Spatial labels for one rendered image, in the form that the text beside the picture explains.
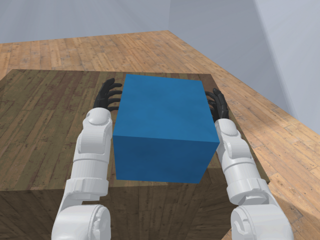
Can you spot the left robot forearm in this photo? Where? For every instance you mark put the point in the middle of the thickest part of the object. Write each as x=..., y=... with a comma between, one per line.
x=88, y=181

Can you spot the carton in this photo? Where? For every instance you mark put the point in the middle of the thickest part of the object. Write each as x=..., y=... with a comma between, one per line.
x=164, y=130

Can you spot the right robot forearm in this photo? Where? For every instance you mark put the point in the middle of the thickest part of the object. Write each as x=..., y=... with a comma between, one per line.
x=245, y=186

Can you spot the right robot upper arm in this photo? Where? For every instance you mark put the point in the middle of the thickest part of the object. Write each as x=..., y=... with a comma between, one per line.
x=259, y=222

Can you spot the pedestal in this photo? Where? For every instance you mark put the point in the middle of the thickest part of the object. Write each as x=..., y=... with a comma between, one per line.
x=41, y=117

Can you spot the robot right hand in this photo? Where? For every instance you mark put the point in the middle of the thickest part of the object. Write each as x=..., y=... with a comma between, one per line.
x=219, y=110

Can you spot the robot left hand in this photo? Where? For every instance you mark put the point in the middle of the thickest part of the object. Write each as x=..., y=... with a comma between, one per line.
x=102, y=100

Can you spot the left robot upper arm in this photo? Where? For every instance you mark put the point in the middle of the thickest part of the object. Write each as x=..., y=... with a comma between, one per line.
x=83, y=222

